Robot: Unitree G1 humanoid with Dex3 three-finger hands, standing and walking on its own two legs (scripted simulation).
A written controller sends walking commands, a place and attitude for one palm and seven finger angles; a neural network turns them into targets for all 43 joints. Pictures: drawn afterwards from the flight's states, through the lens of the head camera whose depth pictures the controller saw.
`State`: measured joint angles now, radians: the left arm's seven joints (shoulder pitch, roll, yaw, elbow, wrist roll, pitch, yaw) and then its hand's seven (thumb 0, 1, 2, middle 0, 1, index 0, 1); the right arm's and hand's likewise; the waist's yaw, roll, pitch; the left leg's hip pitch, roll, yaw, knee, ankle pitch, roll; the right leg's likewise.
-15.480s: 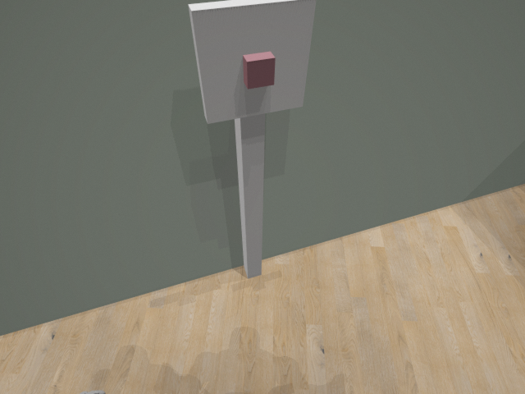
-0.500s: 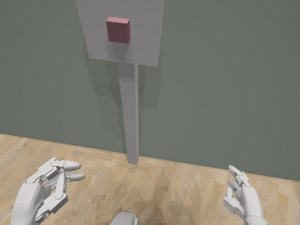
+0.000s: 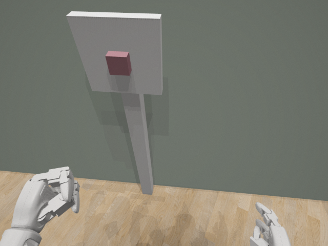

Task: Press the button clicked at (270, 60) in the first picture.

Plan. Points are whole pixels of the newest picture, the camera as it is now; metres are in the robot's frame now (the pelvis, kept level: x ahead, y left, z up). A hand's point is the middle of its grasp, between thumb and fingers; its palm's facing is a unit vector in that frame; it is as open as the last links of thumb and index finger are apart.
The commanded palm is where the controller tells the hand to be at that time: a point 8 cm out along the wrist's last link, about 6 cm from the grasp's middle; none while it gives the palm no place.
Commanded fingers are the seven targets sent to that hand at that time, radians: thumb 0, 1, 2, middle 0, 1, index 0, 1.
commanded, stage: raise the hand and make a fist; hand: left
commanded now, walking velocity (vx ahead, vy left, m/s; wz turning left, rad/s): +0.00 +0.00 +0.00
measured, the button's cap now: (119, 62) +0.51 +0.16 +0.20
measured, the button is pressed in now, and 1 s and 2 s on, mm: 0 0 0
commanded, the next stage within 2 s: aim a knuckle at the button in 0.96 s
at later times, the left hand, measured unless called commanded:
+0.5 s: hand (50, 163) +0.22 +0.22 +0.18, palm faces +0.01 -1.00 -0.09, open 3.1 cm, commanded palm +0.19 +0.27 +0.19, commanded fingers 0.00 0.90 0.90 -1.30 -1.50 -1.30 -1.50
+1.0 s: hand (52, 158) +0.22 +0.21 +0.19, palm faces +0.03 -1.00 -0.09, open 3.1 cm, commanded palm +0.19 +0.26 +0.20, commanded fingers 0.00 0.90 0.90 -1.30 -1.50 -1.30 -1.50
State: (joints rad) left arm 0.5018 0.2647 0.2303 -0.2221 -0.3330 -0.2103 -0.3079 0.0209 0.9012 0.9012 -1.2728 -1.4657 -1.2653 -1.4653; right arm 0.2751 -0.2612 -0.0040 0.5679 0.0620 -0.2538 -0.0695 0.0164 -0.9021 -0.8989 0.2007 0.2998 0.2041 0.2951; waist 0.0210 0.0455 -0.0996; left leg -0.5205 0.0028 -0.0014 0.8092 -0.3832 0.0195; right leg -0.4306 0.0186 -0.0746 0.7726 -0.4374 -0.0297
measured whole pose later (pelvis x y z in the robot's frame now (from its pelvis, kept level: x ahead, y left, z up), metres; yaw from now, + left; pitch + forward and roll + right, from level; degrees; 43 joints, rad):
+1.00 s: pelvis -0.01 -0.01 +0.03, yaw +1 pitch -3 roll +0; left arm 0.17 0.33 0.32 -0.25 -0.34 0.18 -0.31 0.02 0.90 0.90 -1.30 -1.50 -1.30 -1.50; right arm 0.22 -0.26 0.07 0.60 0.08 -0.25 -0.09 0.02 -0.90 -0.90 0.20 0.30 0.21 0.30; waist 0.06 0.06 -0.04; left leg -0.24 -0.01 -0.01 0.56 -0.26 0.01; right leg -0.16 0.02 -0.07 0.53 -0.32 -0.03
